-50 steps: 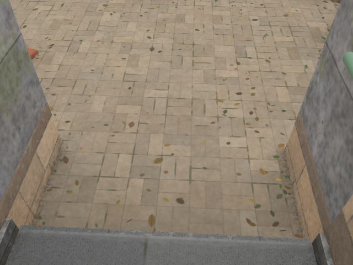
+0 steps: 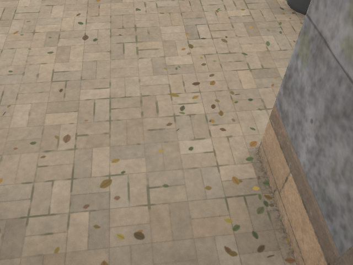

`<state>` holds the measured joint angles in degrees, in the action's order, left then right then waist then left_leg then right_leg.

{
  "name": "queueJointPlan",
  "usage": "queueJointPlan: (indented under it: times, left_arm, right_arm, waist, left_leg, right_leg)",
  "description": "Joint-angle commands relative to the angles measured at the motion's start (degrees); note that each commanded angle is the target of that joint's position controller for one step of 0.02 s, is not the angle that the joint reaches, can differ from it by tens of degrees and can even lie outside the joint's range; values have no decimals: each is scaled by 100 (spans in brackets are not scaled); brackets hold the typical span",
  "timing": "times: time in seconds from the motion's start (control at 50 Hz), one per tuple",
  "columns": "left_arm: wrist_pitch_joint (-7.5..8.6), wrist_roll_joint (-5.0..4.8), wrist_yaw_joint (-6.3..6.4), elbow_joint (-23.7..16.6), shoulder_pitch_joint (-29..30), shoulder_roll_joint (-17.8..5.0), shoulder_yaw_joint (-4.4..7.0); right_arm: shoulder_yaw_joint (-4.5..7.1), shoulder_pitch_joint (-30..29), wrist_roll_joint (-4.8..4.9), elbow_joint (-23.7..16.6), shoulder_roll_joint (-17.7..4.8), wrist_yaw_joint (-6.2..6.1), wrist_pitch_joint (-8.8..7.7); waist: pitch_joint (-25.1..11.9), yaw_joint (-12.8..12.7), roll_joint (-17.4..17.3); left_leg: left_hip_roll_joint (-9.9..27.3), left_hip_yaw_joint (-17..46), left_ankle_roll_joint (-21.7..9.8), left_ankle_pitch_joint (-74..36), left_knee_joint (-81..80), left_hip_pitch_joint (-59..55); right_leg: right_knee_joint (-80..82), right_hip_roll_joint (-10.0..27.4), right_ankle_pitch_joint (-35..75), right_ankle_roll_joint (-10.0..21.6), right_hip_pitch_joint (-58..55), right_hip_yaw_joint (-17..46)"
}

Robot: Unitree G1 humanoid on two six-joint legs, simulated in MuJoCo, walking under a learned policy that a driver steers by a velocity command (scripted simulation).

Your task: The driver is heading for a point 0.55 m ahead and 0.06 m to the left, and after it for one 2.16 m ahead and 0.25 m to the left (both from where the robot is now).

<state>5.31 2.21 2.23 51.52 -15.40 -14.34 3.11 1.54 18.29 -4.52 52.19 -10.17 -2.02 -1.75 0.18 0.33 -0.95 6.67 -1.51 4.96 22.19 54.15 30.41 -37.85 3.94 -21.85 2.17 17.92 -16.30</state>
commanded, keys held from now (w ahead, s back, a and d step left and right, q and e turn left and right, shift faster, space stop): q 0.36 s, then no key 0.06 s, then e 0.26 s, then w+e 0.24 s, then e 0.08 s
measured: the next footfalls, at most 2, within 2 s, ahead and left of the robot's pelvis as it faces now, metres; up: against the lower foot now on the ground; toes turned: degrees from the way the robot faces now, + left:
left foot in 0.08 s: +0.04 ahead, +0.15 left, +0.00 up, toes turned +10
right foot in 0.56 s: +0.08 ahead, -0.07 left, +0.00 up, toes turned +1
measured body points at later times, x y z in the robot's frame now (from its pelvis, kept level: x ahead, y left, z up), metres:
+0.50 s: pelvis +0.03 +0.07 -0.01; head +0.05 +0.09 +0.44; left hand +0.10 +0.34 -0.13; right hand +0.16 -0.17 -0.12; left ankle +0.00 +0.14 -0.72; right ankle +0.05 -0.08 -0.65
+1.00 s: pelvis +0.08 +0.00 -0.03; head +0.09 +0.01 +0.42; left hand +0.09 +0.25 -0.16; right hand +0.19 -0.27 -0.14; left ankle +0.04 +0.14 -0.66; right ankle +0.04 -0.07 -0.72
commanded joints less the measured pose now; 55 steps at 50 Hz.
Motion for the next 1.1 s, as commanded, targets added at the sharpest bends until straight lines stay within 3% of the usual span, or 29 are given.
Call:
queueJointPlan:
  times: [0.02,0.04,0.08,0.12,0.14,0.16,0.2,0.22,0.26,0.28,0.38,0.44,0.48,0.52,0.56,0.62,0.7,0.78,0.82,0.84,0.88,0.9,0.92,0.94,0.96,0.98,1.02,1.08,1.1]
  left_arm:
    - [94,317,144,-523,-96,-900,288]
    - [129,135,134,-492,182,-965,392]
    - [141,167,37,-445,336,-1218,529]
    - [265,50,-29,-1484,766,-326,327]
    - [212,-311,-24,-1610,1533,-121,244]
    - [162,-415,19,-1733,1613,-51,182]
    - [51,-50,104,-1399,915,-758,382]
    - [-21,87,104,-1195,415,-690,367]
    - [-79,124,-147,-952,-305,-203,141]
    - [-84,40,-285,-961,-343,-203,112]
    - [-201,192,-357,-1401,253,-601,6]
    - [-393,97,-197,-1407,784,-255,-150]
    - [-371,291,-454,-689,-495,-283,-174]
    - [-300,-25,-571,-639,-183,-253,-167]
    - [-253,-331,-675,-145,-750,-221,-204]
    - [-109,-37,-597,-569,747,-1342,56]
    - [3,-55,-168,-703,280,-583,-55]
    - [68,245,-158,-477,-58,-219,-119]
    - [112,212,-250,-545,139,-60,-183]
    - [185,355,-354,-252,-528,109,-232]
    - [335,146,-575,-239,-917,-370,-20]
    - [427,370,-626,290,-1863,-275,-22]
    - [497,608,-654,803,-3387,-431,69]
    - [543,472,-685,397,-2999,-1198,80]
    - [619,309,-785,3,-2159,-1082,40]
    - [567,170,-708,-148,-1427,-633,-68]
    - [353,265,-523,-250,-505,197,-383]
    - [398,154,-148,-477,-352,340,-547]
    - [456,124,-20,-473,-548,125,-537]
  right_arm:
    - [-1,-130,-167,-547,-51,-101,-47]
    - [158,-111,25,-542,-375,-55,-112]
    - [402,293,280,-414,-631,-117,-265]
    - [653,1933,-73,-175,-1708,-177,-519]
    - [732,2614,-405,121,-1664,50,-639]
    - [772,2203,-292,122,-1634,239,-681]
    - [742,538,270,-331,-1454,465,-467]
    - [687,115,307,-498,-1307,516,-380]
    - [493,-339,-88,-724,-992,527,-331]
    - [465,-439,-101,-809,-1047,494,-363]
    - [351,211,1,-581,-1127,427,-430]
    - [243,424,396,-581,-1039,468,-450]
    - [113,-221,235,-695,-988,675,-380]
    - [9,-687,684,-761,-1073,862,-366]
    - [-36,-972,818,-595,-1243,1159,-257]
    - [330,-460,500,-739,-1892,865,-94]
    - [420,-286,374,-948,-1498,260,-265]
    - [350,464,238,-697,-1094,9,-337]
    - [291,-39,269,-799,-992,-31,-363]
    - [250,-479,-52,-885,-948,-50,-345]
    - [362,-1409,213,-1096,-1408,88,-404]
    - [380,-1807,-5,-1149,-1450,168,-362]
    - [273,-2031,-160,-1314,-1070,289,-363]
    - [86,-1564,-105,-1527,-352,371,-494]
    - [23,-1835,71,-1828,-495,454,-547]
    - [183,-2060,76,-1586,-1019,364,-526]
    - [57,-1328,-59,-1413,-1030,212,-353]
    - [-149,-875,-391,-1294,-749,329,-236]
    - [-136,-1050,-298,-1456,-787,292,-252]
  waist:
    - [-395,-230,687]
    - [-258,-77,307]
    - [-361,210,181]
    - [-1705,583,-1723]
    - [-945,1191,-254]
    - [-493,1007,-353]
    - [-442,123,-464]
    - [-393,-211,-510]
    - [-514,-517,-253]
    - [-481,-520,-174]
    - [-543,24,-414]
    - [-519,347,-533]
    - [-600,-42,-663]
    - [-376,-236,-395]
    - [-398,-488,-375]
    - [-354,598,211]
    - [-533,545,-165]
    - [274,718,-576]
    - [336,507,-498]
    - [258,256,-585]
    - [619,-493,144]
    - [417,-753,136]
    - [258,-1304,1294]
    - [-163,-741,1061]
    - [602,-713,1087]
    - [747,-635,420]
    - [29,-25,-228]
    - [-184,1,183]
    - [-164,-93,265]
  left_leg:
    - [-183,-361,-309,-405,656,-486]
    - [-389,-743,-446,-39,-651,-472]
    - [-730,-791,-672,-1195,-1919,-2041]
    - [1518,2904,-2716,-6581,-2782,-4871]
    - [1695,3177,-2891,-6920,-2818,-5008]
    - [1663,2790,-2790,-6817,-2698,-4822]
    - [1260,1675,-2372,-6210,-2612,-3127]
    - [918,1288,-2037,-5748,-2761,-1930]
    - [422,981,-1606,-5241,-2649,-860]
    - [344,928,-1590,-5098,-2603,-484]
    - [590,1758,-2153,-3943,-2120,-1214]
    - [636,2316,-2103,-3398,-2014,-2218]
    - [448,1992,-1915,-3682,-1660,-632]
    - [104,1740,-1444,-3480,-1859,-378]
    - [5,1959,-996,-2875,-1992,-262]
    - [-608,766,-747,-172,-2292,-1448]
    - [290,1490,-2047,-1529,-2399,-2277]
    - [1313,2875,-2568,2393,-3488,-2416]
    - [1161,2100,-2190,2159,-3517,-1808]
    - [915,1453,-1789,1660,-3098,-666]
    - [374,358,-1782,2034,-2185,75]
    - [15,-71,-1713,1548,-832,408]
    - [-747,-392,-1508,1714,1959,1520]
    - [-1257,804,-1323,1449,2483,2329]
    - [-926,1277,-1042,1316,2367,3824]
    - [-550,1270,-812,918,2751,4161]
    - [-269,1286,-544,-242,2485,3335]
    - [-201,672,-363,-3087,1034,1424]
    - [-272,433,-211,-3466,816,1186]
  right_leg:
    - [1272,1943,2779,1119,81,1488]
    - [1453,1598,2072,1070,-71,1082]
    - [513,1653,1604,641,365,916]
    - [-2916,-255,-2742,-396,2789,580]
    - [-2860,-572,-2744,-411,3942,1930]
    - [-3024,-518,-2338,-410,4384,2264]
    - [-3283,-110,-1360,-418,3481,1944]
    - [-3596,-50,-712,-437,2557,1907]
    - [-4270,-301,867,-480,1835,1866]
    - [-4453,-361,1155,-502,1714,1796]
    - [-4716,-307,514,-728,2484,1973]
    - [-2606,26,38,-1129,3055,2043]
    - [-3388,-77,667,-1034,1343,1860]
    - [-1347,-27,-278,-1226,717,1518]
    - [11,-30,1704,-1185,-613,1546]
    - [542,-347,842,-223,525,1801]
    - [0,-361,955,34,1126,2002]
    - [-1006,-272,-575,206,2276,1528]
    - [-779,-273,-344,243,1459,1206]
    - [-2140,-334,508,186,127,1199]
    - [-95,-634,-262,114,-546,773]
    - [-442,-826,657,162,-1520,561]
    - [420,-423,206,590,-2373,1959]
    - [1121,713,1933,1500,-2786,4661]
    - [1659,1673,514,2380,-2523,6080]
    - [1418,1583,13,2285,-2038,6069]
    - [322,969,1064,1832,-819,4730]
    - [-287,-343,1066,1056,1262,2886]
    - [-463,-474,676,1084,1634,3038]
